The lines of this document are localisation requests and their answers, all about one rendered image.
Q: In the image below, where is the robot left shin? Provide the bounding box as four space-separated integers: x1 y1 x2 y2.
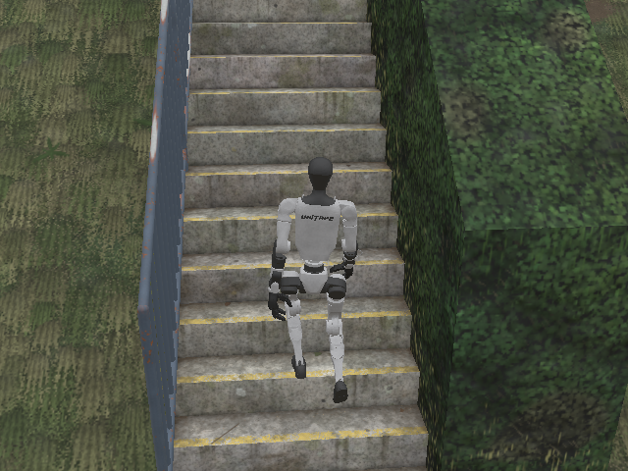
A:
285 302 304 366

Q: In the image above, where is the right robot hand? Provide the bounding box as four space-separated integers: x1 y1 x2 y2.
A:
330 262 353 279

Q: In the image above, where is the robot right forearm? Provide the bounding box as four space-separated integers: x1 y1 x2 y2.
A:
342 241 358 269

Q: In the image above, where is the left robot foot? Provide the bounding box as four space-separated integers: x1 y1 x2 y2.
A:
291 355 306 379

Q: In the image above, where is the robot left forearm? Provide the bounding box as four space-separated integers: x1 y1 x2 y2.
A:
268 240 287 293

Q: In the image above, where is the robot right upper arm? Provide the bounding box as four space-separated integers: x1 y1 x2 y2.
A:
339 200 357 252

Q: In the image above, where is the left robot hand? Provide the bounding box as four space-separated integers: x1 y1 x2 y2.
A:
268 292 292 321

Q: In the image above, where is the robot left upper arm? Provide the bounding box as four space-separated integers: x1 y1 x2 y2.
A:
276 198 298 254

